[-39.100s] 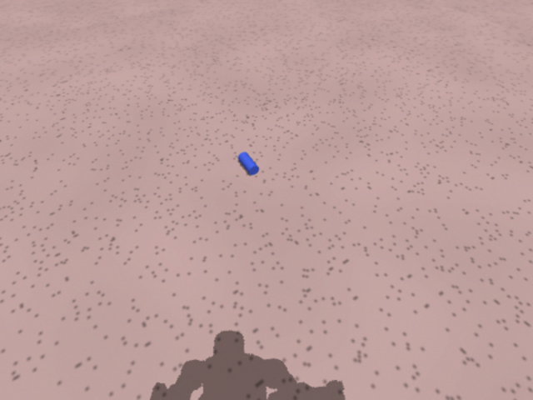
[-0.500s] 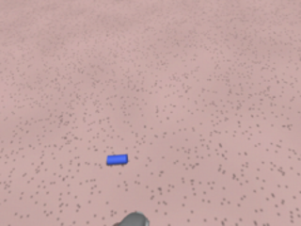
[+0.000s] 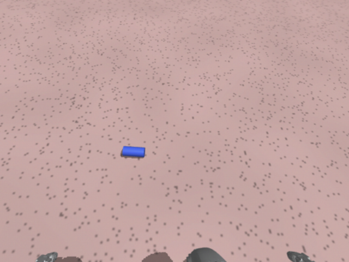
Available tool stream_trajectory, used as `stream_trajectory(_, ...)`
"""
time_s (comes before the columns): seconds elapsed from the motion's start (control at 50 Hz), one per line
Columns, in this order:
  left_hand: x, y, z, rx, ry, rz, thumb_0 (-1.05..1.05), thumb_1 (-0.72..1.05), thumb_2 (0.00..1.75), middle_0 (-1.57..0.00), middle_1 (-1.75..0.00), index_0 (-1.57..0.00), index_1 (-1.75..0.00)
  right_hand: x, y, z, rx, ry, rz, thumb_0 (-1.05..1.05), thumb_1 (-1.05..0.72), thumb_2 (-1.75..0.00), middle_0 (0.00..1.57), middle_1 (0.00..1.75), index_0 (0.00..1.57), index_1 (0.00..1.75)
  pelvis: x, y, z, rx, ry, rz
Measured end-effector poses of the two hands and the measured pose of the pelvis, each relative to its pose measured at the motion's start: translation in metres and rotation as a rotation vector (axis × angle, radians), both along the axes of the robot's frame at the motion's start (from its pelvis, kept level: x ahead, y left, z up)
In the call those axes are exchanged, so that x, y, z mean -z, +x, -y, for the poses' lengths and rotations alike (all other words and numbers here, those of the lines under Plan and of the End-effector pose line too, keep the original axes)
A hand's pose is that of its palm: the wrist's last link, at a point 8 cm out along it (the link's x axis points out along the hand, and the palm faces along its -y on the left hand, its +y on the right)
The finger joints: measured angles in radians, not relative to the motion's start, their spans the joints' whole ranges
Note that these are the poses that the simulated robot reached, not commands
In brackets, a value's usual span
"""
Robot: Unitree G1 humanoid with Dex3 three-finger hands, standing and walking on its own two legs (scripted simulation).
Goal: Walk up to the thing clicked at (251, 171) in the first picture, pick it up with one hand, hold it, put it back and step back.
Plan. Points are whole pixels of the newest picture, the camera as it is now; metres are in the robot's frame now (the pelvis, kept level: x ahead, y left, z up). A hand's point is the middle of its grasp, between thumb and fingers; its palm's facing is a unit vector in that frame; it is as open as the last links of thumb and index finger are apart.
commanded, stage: step back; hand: left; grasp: from above
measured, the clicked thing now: (133, 151) +0.82 +0.23 -0.74
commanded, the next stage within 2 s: stand in 1.76 s
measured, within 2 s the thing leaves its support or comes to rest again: neither
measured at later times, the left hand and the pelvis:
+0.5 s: hand out of the picture -0.06 +0.27 -0.14, palm faces -0.02 -0.89 -0.46, open 7.4 cm; pelvis -0.18 +0.00 -0.01, yaw +1 degrees
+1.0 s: hand out of the picture -0.24 +0.25 -0.15, palm faces -0.06 -0.93 -0.37, open 7.4 cm; pelvis -0.30 +0.00 +0.00, yaw -5 degrees
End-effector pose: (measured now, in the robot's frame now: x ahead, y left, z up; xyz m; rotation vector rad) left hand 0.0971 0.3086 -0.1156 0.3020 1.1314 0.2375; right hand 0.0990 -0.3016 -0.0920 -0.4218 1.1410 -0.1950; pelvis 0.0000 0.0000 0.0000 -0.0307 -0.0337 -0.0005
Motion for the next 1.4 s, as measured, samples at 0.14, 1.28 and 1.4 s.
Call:
stream_trajectory(0.14, 0.006, -0.078, -0.002, 0.033, 0.053, -0.115, 0.01, 0.90, 0.90, -0.20, -0.30, -0.20, -0.30, 0.006, -0.016, 0.010, -0.012, 0.017, 0.113, 0.01, -0.90, -0.90, 0.20, 0.30, 0.21, 0.30, 0.010, -0.056, 0.008, 0.062, 0.014, 0.002)
stream_trajectory(1.28, -0.004, -0.306, -0.007, 0.086, 0.014, -0.082, 0.01, 0.90, 0.90, -0.20, -0.30, -0.20, -0.30, 0.015, -0.370, -0.006, 0.132, 0.073, -0.055, 0.01, -0.90, -0.90, 0.20, 0.30, 0.21, 0.30, -0.003, -0.292, -0.003, 0.074, 0.039, 0.008)
stream_trajectory(1.4, -0.009, -0.281, 0.011, 0.086, 0.032, -0.020, 0.01, 0.90, 0.90, -0.20, -0.30, -0.20, -0.30, 0.025, -0.362, 0.015, 0.151, 0.073, -0.083, 0.01, -0.90, -0.90, 0.20, 0.30, 0.21, 0.30, 0.001, -0.283, 0.013, 0.057, 0.010, 0.016)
